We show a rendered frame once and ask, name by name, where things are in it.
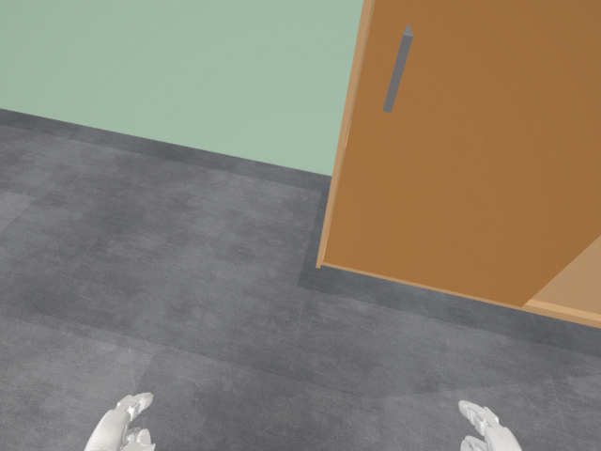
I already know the right robot hand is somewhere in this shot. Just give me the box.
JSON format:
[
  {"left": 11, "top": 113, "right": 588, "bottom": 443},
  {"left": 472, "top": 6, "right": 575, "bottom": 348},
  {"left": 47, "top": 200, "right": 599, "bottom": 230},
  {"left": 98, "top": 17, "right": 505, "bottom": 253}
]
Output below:
[{"left": 458, "top": 400, "right": 522, "bottom": 451}]

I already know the left robot hand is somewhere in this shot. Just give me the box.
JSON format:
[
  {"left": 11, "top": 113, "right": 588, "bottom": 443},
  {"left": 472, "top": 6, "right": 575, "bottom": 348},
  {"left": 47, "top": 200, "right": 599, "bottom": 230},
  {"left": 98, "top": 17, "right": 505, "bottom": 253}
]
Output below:
[{"left": 85, "top": 393, "right": 156, "bottom": 451}]

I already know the wardrobe door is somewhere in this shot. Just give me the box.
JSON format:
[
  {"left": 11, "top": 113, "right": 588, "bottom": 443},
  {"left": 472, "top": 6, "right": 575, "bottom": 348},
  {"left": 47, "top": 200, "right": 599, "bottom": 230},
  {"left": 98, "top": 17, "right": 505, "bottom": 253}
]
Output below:
[
  {"left": 532, "top": 236, "right": 601, "bottom": 315},
  {"left": 323, "top": 0, "right": 601, "bottom": 307}
]

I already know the handle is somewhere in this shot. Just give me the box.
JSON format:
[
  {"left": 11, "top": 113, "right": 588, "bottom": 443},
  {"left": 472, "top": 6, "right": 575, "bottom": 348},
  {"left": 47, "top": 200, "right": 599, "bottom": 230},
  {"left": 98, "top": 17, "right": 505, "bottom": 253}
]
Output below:
[{"left": 383, "top": 25, "right": 413, "bottom": 113}]

